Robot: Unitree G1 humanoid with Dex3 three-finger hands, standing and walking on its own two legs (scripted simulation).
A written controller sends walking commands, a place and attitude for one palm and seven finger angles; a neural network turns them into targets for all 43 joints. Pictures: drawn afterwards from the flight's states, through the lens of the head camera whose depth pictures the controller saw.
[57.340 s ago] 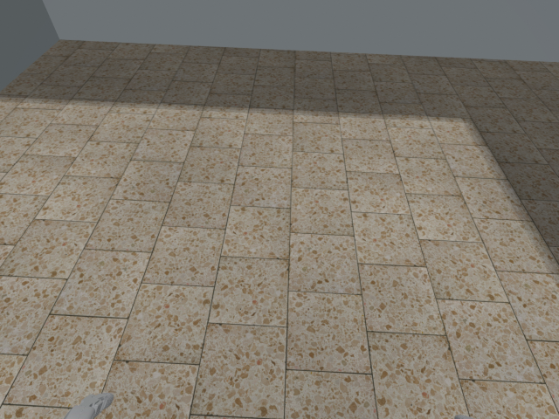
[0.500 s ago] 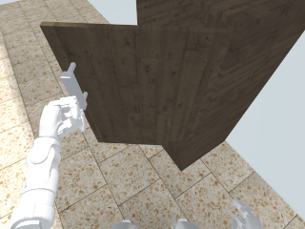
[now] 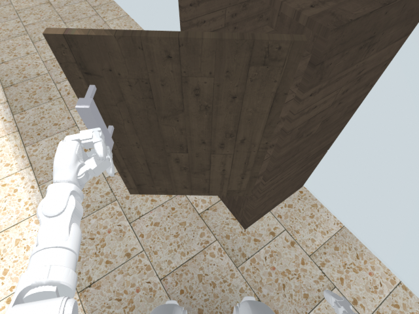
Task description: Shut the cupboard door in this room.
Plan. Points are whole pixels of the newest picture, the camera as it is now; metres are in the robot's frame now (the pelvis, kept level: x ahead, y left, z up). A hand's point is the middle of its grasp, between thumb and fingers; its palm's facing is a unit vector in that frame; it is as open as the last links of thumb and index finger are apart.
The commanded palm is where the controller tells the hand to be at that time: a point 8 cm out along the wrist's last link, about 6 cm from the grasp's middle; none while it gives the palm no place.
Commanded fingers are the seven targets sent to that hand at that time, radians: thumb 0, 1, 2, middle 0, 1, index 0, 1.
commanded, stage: bring the fist close to the handle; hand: left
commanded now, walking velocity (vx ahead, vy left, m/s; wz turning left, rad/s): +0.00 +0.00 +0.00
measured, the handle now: (99, 119) +0.48 +0.24 +0.06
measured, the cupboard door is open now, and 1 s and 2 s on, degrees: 54 43 30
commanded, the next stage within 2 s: push the door shut along its arc in 0.02 s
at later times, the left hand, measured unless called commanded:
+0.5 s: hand (113, 141) +0.42 +0.20 +0.07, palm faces -0.08 -1.00 -0.03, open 3.1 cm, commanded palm +0.40 +0.24 +0.07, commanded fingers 0.00 0.90 0.90 -1.30 -1.50 -1.30 -1.50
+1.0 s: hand (131, 118) +0.48 +0.17 +0.07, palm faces -0.21 -0.98 -0.02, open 3.1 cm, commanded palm +0.48 +0.22 +0.07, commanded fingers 0.00 0.90 0.90 -1.30 -1.50 -1.30 -1.50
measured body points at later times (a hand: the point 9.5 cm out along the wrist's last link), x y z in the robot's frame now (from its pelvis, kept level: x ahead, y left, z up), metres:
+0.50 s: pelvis +0.00 +0.00 +0.00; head +0.08 +0.00 +0.44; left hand +0.42 +0.25 +0.07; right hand +0.09 -0.27 -0.11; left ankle +0.00 +0.09 -0.69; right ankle +0.02 -0.11 -0.69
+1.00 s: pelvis -0.01 +0.00 -0.02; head +0.11 +0.02 +0.42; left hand +0.49 +0.23 +0.07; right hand +0.02 -0.27 -0.13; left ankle +0.00 +0.09 -0.69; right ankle +0.02 -0.11 -0.69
